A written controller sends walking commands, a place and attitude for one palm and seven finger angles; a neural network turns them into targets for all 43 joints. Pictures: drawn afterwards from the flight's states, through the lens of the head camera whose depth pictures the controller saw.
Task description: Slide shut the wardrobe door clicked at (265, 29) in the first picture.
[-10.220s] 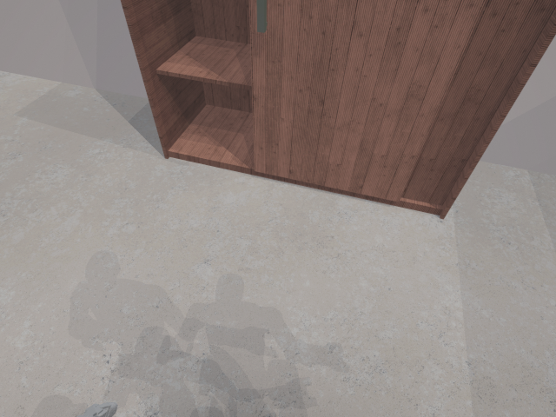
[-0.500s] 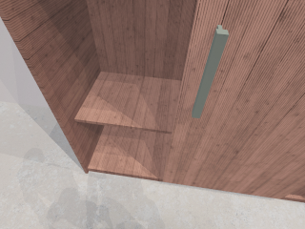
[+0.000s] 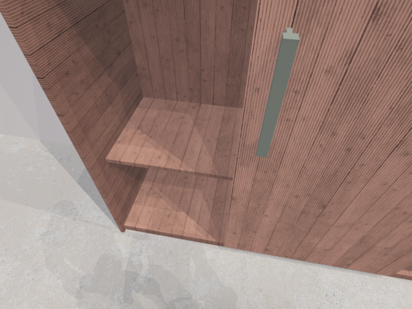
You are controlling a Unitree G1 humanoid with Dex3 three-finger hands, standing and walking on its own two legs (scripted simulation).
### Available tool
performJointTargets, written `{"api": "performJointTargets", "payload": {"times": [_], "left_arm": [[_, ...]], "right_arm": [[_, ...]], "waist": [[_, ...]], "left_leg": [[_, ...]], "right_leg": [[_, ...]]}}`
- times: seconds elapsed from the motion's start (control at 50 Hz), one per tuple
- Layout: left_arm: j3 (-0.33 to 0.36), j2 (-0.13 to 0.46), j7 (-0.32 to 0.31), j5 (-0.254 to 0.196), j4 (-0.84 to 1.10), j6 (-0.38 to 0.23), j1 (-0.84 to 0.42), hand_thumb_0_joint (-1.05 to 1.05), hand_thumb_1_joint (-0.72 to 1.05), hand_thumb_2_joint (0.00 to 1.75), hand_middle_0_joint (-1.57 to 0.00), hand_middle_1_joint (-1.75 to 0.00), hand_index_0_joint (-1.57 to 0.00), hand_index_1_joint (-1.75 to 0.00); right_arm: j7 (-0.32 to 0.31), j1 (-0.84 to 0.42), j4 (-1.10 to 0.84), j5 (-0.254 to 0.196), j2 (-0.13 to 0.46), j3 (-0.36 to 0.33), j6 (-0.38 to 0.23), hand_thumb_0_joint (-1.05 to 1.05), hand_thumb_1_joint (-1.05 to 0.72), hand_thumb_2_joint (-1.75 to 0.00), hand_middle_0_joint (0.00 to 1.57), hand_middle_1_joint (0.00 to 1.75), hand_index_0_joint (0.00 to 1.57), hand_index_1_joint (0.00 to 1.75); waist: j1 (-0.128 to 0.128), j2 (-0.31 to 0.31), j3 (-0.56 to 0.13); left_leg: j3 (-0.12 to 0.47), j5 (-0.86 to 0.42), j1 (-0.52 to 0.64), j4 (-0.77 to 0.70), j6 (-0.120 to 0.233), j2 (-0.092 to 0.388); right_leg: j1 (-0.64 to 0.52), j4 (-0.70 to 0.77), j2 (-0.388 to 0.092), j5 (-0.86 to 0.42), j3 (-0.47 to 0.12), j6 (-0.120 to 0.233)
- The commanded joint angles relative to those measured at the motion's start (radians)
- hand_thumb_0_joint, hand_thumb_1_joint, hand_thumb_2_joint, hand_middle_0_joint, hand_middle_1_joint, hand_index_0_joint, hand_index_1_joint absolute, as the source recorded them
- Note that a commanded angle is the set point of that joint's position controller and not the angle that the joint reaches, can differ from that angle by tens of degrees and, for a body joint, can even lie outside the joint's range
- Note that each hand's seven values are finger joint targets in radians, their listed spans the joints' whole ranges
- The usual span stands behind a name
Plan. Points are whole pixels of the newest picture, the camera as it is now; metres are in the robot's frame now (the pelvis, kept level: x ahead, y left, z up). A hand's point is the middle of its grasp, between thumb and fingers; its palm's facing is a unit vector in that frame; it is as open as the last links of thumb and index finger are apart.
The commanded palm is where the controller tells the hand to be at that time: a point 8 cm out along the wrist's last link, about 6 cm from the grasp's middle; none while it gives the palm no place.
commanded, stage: look again from close up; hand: right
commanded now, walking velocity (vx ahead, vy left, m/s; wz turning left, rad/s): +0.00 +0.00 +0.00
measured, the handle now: (273, 100) +0.50 -0.11 +0.16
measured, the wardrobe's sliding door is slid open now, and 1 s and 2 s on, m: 0.52 0.52 0.52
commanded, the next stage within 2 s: raise the hand with hooked fingers in 0.72 s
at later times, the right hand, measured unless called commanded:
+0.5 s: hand out of the picture -0.06 -0.22 -0.17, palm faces +0.00 +0.98 -0.18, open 7.4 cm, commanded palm none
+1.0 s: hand (352, 308) +0.16 -0.24 -0.02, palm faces +0.27 +0.93 -0.24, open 7.4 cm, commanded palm +0.09 -0.27 -0.04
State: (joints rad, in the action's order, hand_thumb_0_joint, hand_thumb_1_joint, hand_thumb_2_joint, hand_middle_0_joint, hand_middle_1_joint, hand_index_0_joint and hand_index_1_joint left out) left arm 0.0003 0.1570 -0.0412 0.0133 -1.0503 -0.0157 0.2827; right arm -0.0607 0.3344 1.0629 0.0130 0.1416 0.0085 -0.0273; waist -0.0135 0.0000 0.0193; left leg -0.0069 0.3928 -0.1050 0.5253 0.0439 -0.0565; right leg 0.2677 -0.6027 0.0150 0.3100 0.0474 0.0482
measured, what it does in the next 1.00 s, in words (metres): stands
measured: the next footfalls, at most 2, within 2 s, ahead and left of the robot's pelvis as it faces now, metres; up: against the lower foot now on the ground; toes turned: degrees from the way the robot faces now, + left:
none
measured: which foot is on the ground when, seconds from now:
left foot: down 0.00-1.00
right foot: down 0.00-1.00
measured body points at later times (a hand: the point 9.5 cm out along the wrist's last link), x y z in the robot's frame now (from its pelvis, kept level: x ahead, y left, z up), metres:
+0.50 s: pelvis -0.02 -0.04 +0.01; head +0.00 -0.06 +0.46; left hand -0.01 +0.18 -0.14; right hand -0.06 -0.27 -0.16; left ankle -0.07 +0.09 -0.73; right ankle +0.01 -0.09 -0.73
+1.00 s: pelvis -0.02 -0.03 +0.00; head -0.02 -0.02 +0.45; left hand +0.07 +0.21 -0.12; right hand +0.14 -0.29 -0.01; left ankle -0.03 +0.07 -0.73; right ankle +0.01 -0.09 -0.73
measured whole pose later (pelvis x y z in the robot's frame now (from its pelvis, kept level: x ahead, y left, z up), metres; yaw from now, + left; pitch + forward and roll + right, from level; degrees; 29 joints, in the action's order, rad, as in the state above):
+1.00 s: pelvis -0.02 -0.03 +0.00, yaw -2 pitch +2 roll -2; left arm -0.01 0.21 -0.05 -0.04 -0.80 -0.26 0.34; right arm -0.17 0.46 0.10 -0.13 0.23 -0.04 -0.04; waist -0.03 -0.01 -0.04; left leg -0.02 0.36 -0.32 0.64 0.03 0.02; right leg 0.34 -0.52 0.13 0.22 0.07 0.09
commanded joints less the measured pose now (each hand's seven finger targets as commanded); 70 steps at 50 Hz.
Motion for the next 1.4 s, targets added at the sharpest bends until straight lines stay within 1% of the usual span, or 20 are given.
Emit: {"api": "performJointTargets", "payload": {"times": [0.0,0.06,0.14,0.42,0.78,0.8,0.82,0.84,0.86,0.88,0.9,0.96,0.98,1.04,1.08,1.16,1.2,1.28,1.34,1.38], "left_arm": [[0.0,0.085,0.002,0.0,0.041,-0.01,0.029,0.0,0.9,0.9,-0.2,-0.3,-0.2,-0.3],[0.003,0.103,0.008,0.004,0.039,-0.011,0.031,0.0,0.9,0.9,-0.2,-0.3,-0.2,-0.3],[0.011,0.137,0.009,0.007,0.053,-0.011,0.024,0.0,0.9,0.9,-0.2,-0.3,-0.2,-0.3],[0.009,0.13,0.008,-0.005,0.002,-0.026,0.035,0.0,0.9,0.9,-0.2,-0.3,-0.2,-0.3],[0.002,0.114,0.006,-0.007,-0.033,-0.027,0.034,0.0,0.9,0.9,-0.2,-0.3,-0.2,-0.3],[0.001,0.158,0.016,-0.013,0.044,-0.014,-0.012,0.0,0.9,0.9,-0.2,-0.3,-0.2,-0.3],[0.056,0.3,-0.017,-0.055,0.429,-0.155,0.084,0.0,0.9,0.9,-0.2,-0.3,-0.2,-0.3],[-0.008,0.2,-0.034,-0.052,0.34,-0.257,-0.008,0.0,0.9,0.9,-0.2,-0.3,-0.2,-0.3],[0.006,0.19,-0.032,-0.062,0.272,-0.302,-0.004,0.0,0.9,0.9,-0.2,-0.3,-0.2,-0.3],[0.011,0.153,-0.016,-0.078,0.26,-0.293,0.001,0.0,0.9,0.9,-0.2,-0.3,-0.2,-0.3],[0.029,0.177,-0.014,-0.079,0.365,-0.291,0.008,0.0,0.9,0.9,-0.2,-0.3,-0.2,-0.3],[0.041,0.222,-0.021,-0.054,0.435,-0.317,-0.048,0.0,0.9,0.9,-0.2,-0.3,-0.2,-0.3],[0.044,0.227,-0.016,-0.037,0.452,-0.311,-0.057,0.0,0.9,0.9,-0.2,-0.3,-0.2,-0.3],[0.069,0.218,-0.002,-0.028,0.51,-0.293,-0.133,0.0,0.9,0.9,-0.2,-0.3,-0.2,-0.3],[0.08,0.232,0.017,-0.043,0.57,-0.284,-0.162,0.0,0.9,0.9,-0.2,-0.3,-0.2,-0.3],[0.075,0.217,0.017,-0.047,0.688,-0.223,-0.223,0.0,0.9,0.9,-0.2,-0.3,-0.2,-0.3],[0.069,0.193,0.007,-0.038,0.723,-0.21,-0.201,0.0,0.9,0.9,-0.2,-0.3,-0.2,-0.3],[0.069,0.158,-0.011,-0.017,0.646,-0.216,-0.091,0.0,0.9,0.9,-0.2,-0.3,-0.2,-0.3],[0.055,0.185,-0.02,-0.027,0.604,-0.248,-0.089,0.0,0.9,0.9,-0.2,-0.3,-0.2,-0.3],[0.044,0.212,-0.03,-0.039,0.578,-0.264,-0.093,0.0,0.9,0.9,-0.2,-0.3,-0.2,-0.3]], "right_arm": [[0.002,0.078,-0.038,0.0,0.096,-0.011,0.004,0.0,-0.9,-0.9,0.2,0.3,0.2,0.3],[0.008,0.065,-0.048,0.006,0.1,-0.011,0.015,0.0,-0.9,-0.9,0.2,0.3,0.2,0.3],[0.017,0.064,-0.054,0.011,0.102,-0.012,0.025,0.0,-0.9,-0.9,0.2,0.3,0.2,0.3],[0.019,0.095,0.011,0.007,0.107,-0.003,0.014,0.0,-0.9,-0.9,0.2,0.3,0.2,0.3],[0.014,0.122,0.048,0.007,0.093,0.003,0.012,0.0,-0.9,-0.9,0.2,0.3,0.2,0.3],[-0.017,0.1,0.048,0.026,0.101,0.007,-0.004,0.0,-0.9,-0.9,0.2,0.3,0.2,0.3],[-0.044,-0.574,-1.58,-0.149,0.328,-0.09,-0.192,0.0,-0.88,-0.89,0.2,0.32,0.2,0.32],[-0.099,-0.236,-1.389,-0.102,0.251,-0.083,-0.139,0.0,-0.85,-0.88,0.2,0.33,0.2,0.33],[-0.147,-0.193,-1.34,-0.088,0.244,-0.052,-0.092,0.0,-0.83,-0.87,0.21,0.34,0.21,0.34],[-0.145,0.18,-0.998,-0.118,-0.021,0.067,0.02,0.0,-0.81,-0.86,0.21,0.36,0.21,0.36],[-0.13,0.042,-1.272,-0.178,-0.015,0.078,-0.012,0.0,-0.78,-0.85,0.21,0.37,0.21,0.37],[-0.064,0.062,-1.132,-0.162,0.066,-0.024,-0.121,0.0,-0.71,-0.82,0.21,0.42,0.21,0.42],[-0.026,0.077,-1.045,-0.169,0.032,-0.037,-0.17,0.0,-0.69,-0.81,0.22,0.43,0.22,0.43],[0.163,0.322,-0.896,-0.268,0.019,-0.137,-0.362,0.0,-0.62,-0.78,0.22,0.48,0.22,0.48],[0.32,0.338,-0.873,-0.336,0.096,-0.23,-0.443,0.0,-0.57,-0.76,0.22,0.51,0.22,0.51],[0.342,0.276,-1.095,-0.307,0.266,-0.359,-0.328,0.0,-0.48,-0.72,0.23,0.57,0.23,0.57],[0.283,0.158,-1.305,-0.306,0.28,-0.362,-0.336,0.0,-0.43,-0.7,0.23,0.6,0.23,0.6],[0.181,-0.016,-1.579,-0.298,0.277,-0.356,-0.541,0.0,-0.34,-0.66,0.24,0.66,0.24,0.66],[0.237,-0.051,-1.486,-0.319,0.22,-0.258,-0.61,0.0,-0.27,-0.63,0.25,0.7,0.25,0.7],[0.333,-0.098,-1.378,-0.344,0.225,-0.222,-0.614,0.0,-0.22,-0.61,0.25,0.74,0.25,0.74]], "waist": [[0.017,0.018,0.105],[0.026,0.027,0.132],[0.03,0.041,0.103],[0.024,0.002,0.006],[0.022,-0.008,0.036],[0.007,0.036,0.09],[-0.139,0.245,-0.429],[-0.039,0.346,-0.425],[-0.041,0.314,-0.35],[-0.032,0.157,-0.155],[-0.026,0.14,-0.107],[-0.042,-0.098,-0.027],[-0.035,-0.213,-0.034],[0.053,-0.436,-0.05],[0.075,-0.346,-0.078],[0.133,0.121,-0.191],[0.086,0.131,-0.28],[0.012,0.163,-0.382],[-0.065,0.15,-0.281],[-0.106,0.051,-0.212]], "left_leg": [[0.108,-0.21,-0.128,-0.112,0.015,0.113],[0.082,-0.034,-0.134,-0.111,0.013,0.09],[0.049,-0.011,-0.137,-0.059,0.004,0.079],[0.069,-0.112,-0.134,-0.116,-0.011,0.122],[0.072,-0.163,-0.128,-0.144,-0.019,0.143],[0.053,-0.151,-0.162,-0.128,-0.024,0.138],[-0.06,-0.267,-0.243,-0.003,-0.02,0.039],[-0.02,-0.037,-0.302,0.159,-0.003,0.048],[-0.012,0.013,-0.384,0.197,-0.007,0.044],[-0.018,-0.01,-0.421,0.219,-0.002,0.057],[-0.037,-0.017,-0.378,0.174,-0.014,0.068],[-0.054,-0.007,-0.38,-0.006,-0.01,0.045],[-0.056,0.019,-0.423,0.007,-0.011,0.047],[-0.051,0.063,-0.518,0.129,-0.015,0.037],[0.026,-0.049,-0.465,0.171,-0.019,0.072],[0.046,-0.117,-0.386,0.218,0.002,0.072],[0.059,-0.101,-0.412,0.218,-0.007,0.058],[0.098,-0.23,-0.459,0.268,-0.017,0.03],[0.097,-0.16,-0.554,0.243,-0.035,0.038],[0.138,-0.127,-0.566,0.208,-0.063,0.055]], "right_leg": [[0.009,0.151,-0.11,-0.195,-0.145,0.025],[0.059,0.238,-0.124,-0.031,-0.197,0.043],[0.064,0.347,-0.157,0.151,-0.27,0.059],[-0.08,0.336,-0.144,-0.056,-0.22,0.039],[-0.093,0.311,-0.127,-0.153,-0.178,0.034],[-0.032,0.192,-0.126,-0.307,-0.148,-0.015],[-0.45,0.197,-0.063,-0.392,-0.153,-0.07],[-0.46,0.285,-0.134,-0.39,-0.232,-0.117],[-0.348,0.334,-0.124,-0.181,-0.261,-0.154],[-0.198,0.343,-0.109,-0.097,-0.247,-0.128],[-0.121,0.304,-0.092,-0.056,-0.232,-0.104],[0.067,0.111,-0.033,0.068,-0.173,-0.052],[0.133,0.041,-0.023,0.041,-0.158,-0.044],[0.369,-0.129,-0.004,0.011,-0.102,-0.048],[0.448,-0.195,0.024,-0.003,-0.074,-0.06],[0.386,-0.188,0.047,-0.053,-0.029,-0.045],[0.343,-0.213,0.023,-0.058,-0.033,-0.024],[0.296,-0.299,-0.006,-0.158,-0.084,-0.01],[0.326,-0.341,-0.014,-0.088,-0.102,-0.003],[0.406,-0.384,-0.023,-0.025,-0.119,0.002]]}}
